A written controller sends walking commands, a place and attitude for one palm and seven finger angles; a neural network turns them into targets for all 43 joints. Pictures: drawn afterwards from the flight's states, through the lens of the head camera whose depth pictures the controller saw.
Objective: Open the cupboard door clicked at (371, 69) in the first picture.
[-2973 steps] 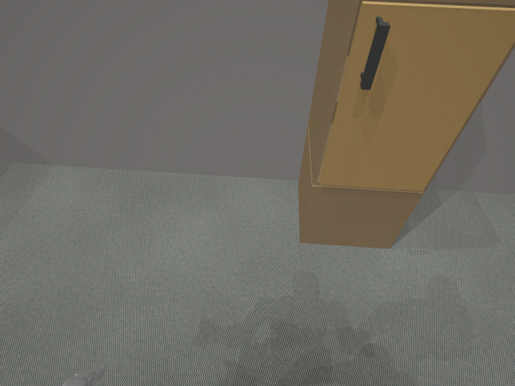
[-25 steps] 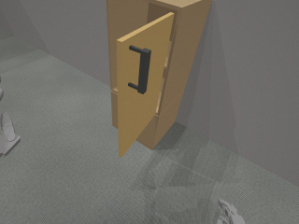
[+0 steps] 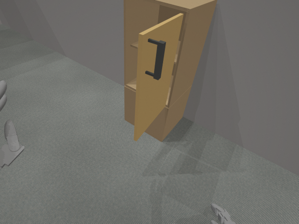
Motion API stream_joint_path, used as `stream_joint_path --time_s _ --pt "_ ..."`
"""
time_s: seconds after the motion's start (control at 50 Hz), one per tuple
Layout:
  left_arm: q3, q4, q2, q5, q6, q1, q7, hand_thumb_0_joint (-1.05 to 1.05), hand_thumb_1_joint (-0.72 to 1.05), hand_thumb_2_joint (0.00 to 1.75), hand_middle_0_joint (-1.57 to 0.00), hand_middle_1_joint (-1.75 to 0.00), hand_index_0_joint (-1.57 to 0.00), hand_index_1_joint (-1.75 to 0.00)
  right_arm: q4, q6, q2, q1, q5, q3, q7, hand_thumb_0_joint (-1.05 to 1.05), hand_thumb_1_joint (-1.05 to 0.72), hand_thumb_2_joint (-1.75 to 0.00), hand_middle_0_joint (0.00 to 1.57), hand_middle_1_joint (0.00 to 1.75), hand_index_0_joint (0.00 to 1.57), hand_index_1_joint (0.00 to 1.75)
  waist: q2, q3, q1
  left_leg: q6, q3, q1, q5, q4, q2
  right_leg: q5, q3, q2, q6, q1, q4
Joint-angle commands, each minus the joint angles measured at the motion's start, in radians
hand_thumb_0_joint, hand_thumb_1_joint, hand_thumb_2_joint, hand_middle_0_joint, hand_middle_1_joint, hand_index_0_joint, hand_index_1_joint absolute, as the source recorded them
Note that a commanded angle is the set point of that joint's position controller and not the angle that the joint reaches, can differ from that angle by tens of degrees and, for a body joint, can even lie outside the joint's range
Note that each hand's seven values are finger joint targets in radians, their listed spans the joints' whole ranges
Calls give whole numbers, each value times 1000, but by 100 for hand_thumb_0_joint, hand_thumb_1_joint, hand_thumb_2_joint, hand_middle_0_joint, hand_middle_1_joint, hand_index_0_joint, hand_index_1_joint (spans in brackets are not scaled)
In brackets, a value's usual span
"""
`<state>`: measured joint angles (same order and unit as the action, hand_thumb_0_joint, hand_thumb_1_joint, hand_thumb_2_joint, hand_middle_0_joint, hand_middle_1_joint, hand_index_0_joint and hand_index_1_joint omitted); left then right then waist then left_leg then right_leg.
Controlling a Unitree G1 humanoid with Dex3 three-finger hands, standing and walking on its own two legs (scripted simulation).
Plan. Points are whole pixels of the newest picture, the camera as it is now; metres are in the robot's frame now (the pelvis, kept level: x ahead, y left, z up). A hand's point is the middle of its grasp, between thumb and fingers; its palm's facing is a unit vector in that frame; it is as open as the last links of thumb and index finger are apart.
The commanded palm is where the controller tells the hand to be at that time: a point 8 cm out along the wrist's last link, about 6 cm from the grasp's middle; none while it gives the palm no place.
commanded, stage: stop stepping back and stand still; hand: left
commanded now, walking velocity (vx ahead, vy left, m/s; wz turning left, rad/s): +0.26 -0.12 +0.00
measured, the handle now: (154, 59) +0.67 +0.00 +0.15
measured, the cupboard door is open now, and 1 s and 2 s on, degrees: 95 95 95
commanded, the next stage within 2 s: let the arm hang, fingers relaxed in 1.02 s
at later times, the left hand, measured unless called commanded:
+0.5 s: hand (44, 132) +0.25 +0.24 +0.18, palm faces +0.43 -0.79 -0.43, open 7.4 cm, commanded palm +0.19 +0.28 +0.18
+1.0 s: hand (57, 125) +0.29 +0.23 +0.16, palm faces +0.36 -0.80 -0.49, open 7.4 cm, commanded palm +0.22 +0.28 +0.18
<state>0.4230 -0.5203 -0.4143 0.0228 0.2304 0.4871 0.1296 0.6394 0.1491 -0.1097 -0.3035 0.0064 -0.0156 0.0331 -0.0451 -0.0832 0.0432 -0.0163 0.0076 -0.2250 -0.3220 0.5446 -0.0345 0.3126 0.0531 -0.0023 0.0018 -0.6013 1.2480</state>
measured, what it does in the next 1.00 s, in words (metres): steps on the spot: right foot, then left foot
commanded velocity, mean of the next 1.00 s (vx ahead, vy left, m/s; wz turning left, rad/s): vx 0.01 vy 0.00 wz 0.00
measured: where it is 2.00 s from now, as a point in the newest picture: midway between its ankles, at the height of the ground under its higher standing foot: outside the picture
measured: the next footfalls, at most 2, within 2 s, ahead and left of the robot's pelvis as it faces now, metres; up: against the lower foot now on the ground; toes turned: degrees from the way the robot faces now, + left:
right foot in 0.18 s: +0.07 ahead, -0.13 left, +0.00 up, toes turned -3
left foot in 0.40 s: +0.11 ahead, +0.09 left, +0.00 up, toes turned +1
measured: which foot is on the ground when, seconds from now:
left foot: down 0.00-0.16, up 0.18-0.38, down 0.40-1.00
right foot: up 0.00-0.16, down 0.18-1.00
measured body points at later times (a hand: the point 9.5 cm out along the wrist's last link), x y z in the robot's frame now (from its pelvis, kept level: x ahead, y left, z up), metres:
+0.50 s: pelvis +0.04 -0.02 -0.01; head +0.06 +0.00 +0.44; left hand +0.22 +0.28 +0.20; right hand +0.21 -0.28 -0.08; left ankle +0.09 +0.10 -0.74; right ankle -0.01 -0.13 -0.72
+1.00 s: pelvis +0.08 -0.02 +0.00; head +0.11 -0.02 +0.45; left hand +0.27 +0.27 +0.19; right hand +0.25 -0.26 -0.08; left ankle +0.07 +0.09 -0.74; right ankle +0.03 -0.12 -0.74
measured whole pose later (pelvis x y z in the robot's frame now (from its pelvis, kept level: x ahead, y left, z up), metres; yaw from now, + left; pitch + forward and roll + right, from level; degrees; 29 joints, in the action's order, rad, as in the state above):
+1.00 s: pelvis +0.08 -0.02 +0.00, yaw -1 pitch +0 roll +0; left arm 0.40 -0.50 -0.42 0.04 0.19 0.54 0.15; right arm 0.60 0.08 -0.20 -0.16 0.03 0.01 0.05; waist -0.01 0.07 0.01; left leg -0.01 -0.03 -0.21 -0.28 0.49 -0.01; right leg 0.32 0.05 0.01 -0.02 -0.15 0.46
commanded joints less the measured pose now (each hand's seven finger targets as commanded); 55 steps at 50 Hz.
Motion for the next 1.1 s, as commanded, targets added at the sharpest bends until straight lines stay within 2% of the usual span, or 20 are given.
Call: stream_joint_path --time_s 0.0,0.06,0.1,0.12,0.14,0.16,0.18,0.22,0.26,0.34,0.36,0.4,0.42,0.5,0.56,0.64,0.72,0.78,0.84,1.08 --pt "146 -212 -183 3 63 8 23 0 90 90 -20 -30 -20 -30 -146 16 -202 133 -17 78 32 0 -90 -90 20 30 20 30 294 105 -31 -142 158 -133 -203 -371 -211 57 48 -11 -16 154 -385" --pt "149 -131 -173 5 52 -4 29 0 90 90 -20 -30 -20 -30 -145 -8 -203 140 -27 75 51 0 -90 -90 20 30 20 30 357 74 -26 -123 107 -191 -219 -335 -192 159 112 38 -25 391 -587" --pt "138 -86 -169 -1 36 -26 32 0 90 90 -20 -30 -20 -30 -132 -20 -210 148 -21 78 51 0 -90 -90 20 30 20 30 247 34 -38 -91 61 -243 -185 -114 -134 169 82 41 -42 574 -779" --pt "120 -54 -156 -4 20 -1 30 0 90 90 -20 -30 -20 -30 -126 -25 -199 143 -9 76 47 0 -90 -90 20 30 20 30 115 6 -34 -74 -2 -300 -132 93 -72 137 -38 -38 -85 644 -845" --pt "127 -54 -181 5 11 -5 28 0 90 90 -20 -30 -20 -30 -129 -34 -185 150 8 83 42 0 -90 -90 20 30 20 30 -132 -29 -33 -43 -32 -418 -101 364 7 100 -343 -216 -162 722 -954" --pt "157 -43 -215 23 19 -6 27 0 90 90 -20 -30 -20 -30 -133 -32 -210 167 11 93 44 0 -90 -90 20 30 20 30 -227 5 -34 -13 -12 -527 -170 606 52 -195 -513 -341 -210 707 -966" --pt "166 -82 -224 26 37 -13 28 0 90 90 -20 -30 -20 -30 -124 -24 -208 161 -2 89 38 0 -90 -90 20 30 20 30 -170 10 -26 12 6 -566 -154 711 41 -500 -450 -361 -225 728 -922" --pt "167 -138 -213 22 42 -19 30 0 90 90 -20 -30 -20 -30 -116 -13 -223 167 14 107 25 0 -90 -90 20 30 20 30 -167 -22 -23 16 64 -421 -90 653 -16 -240 -383 -322 -221 573 -926" --pt "145 -176 -168 24 62 27 30 0 90 90 -20 -30 -20 -30 -135 -23 -204 217 6 83 29 0 -90 -90 20 30 20 30 -113 86 -26 5 41 -332 -48 461 -54 -391 -257 -295 -212 443 -892" --pt "143 -249 -193 18 83 -48 54 0 90 90 -20 -30 -20 -30 -130 -1 -187 219 -7 71 55 0 -90 -90 20 30 20 30 10 63 -28 0 -106 23 178 -10 20 -275 -58 -177 -108 364 -796" --pt "141 -239 -187 21 84 -34 57 0 90 90 -20 -30 -20 -30 -135 6 -203 208 -8 83 58 0 -90 -90 20 30 20 30 90 58 -30 -3 -70 108 228 -69 16 -220 -58 -141 -79 334 -738" --pt "155 -268 -187 22 88 -49 61 0 90 90 -20 -30 -20 -30 -157 10 -247 198 -5 105 53 0 -90 -90 20 30 20 30 358 25 -47 -100 249 200 319 -165 -197 35 -14 -16 -1 205 -534" --pt "158 -239 -192 23 90 -30 58 0 90 90 -20 -30 -20 -30 -160 15 -239 187 -1 106 48 0 -90 -90 20 30 20 30 379 26 -42 -144 362 150 286 -235 -262 227 -27 15 3 207 -432" --pt "163 -162 -177 18 69 34 45 0 90 90 -20 -30 -20 -30 -143 27 -215 166 1 84 23 0 -90 -90 20 30 20 30 284 33 -40 -108 169 85 515 -168 -198 126 -10 -7 7 317 -618" --pt "143 -132 -148 24 52 141 30 0 90 90 -20 -30 -20 -30 -170 11 -214 176 16 78 14 0 -90 -90 20 30 20 30 182 -10 -41 -46 52 -20 332 -97 -117 -102 -6 -12 7 505 -861" --pt "139 -128 -159 42 28 139 30 0 90 90 -20 -30 -20 -30 -169 -13 -201 189 23 81 13 0 -90 -90 20 30 20 30 -142 31 -24 19 2 -153 -3 149 10 -299 -326 -248 -101 469 -976" --pt "153 -134 -195 25 36 30 44 0 90 90 -20 -30 -20 -30 -158 -12 -198 219 12 57 34 0 -90 -90 20 30 20 30 -36 1 -29 9 -5 -117 61 0 -4 -612 -191 -215 -86 568 -847" --pt "117 -158 -170 24 34 13 48 0 90 90 -20 -30 -20 -30 -158 -10 -216 194 7 68 48 0 -90 -90 20 30 20 30 65 -72 -41 -28 28 149 576 -108 -62 -577 -82 -87 1 509 -746" --pt "98 -198 -174 12 29 3 45 0 90 90 -20 -30 -20 -30 -169 -10 -209 189 11 60 42 0 -90 -90 20 30 20 30 168 -80 -41 -38 54 226 837 -56 -92 -495 -33 -42 13 451 -713" --pt "162 -139 -175 47 31 203 39 0 90 90 -20 -30 -20 -30 -198 -52 -210 192 22 67 28 0 -90 -90 20 30 20 30 94 -84 -37 8 17 28 549 -78 -52 -575 -77 -81 -15 577 -815"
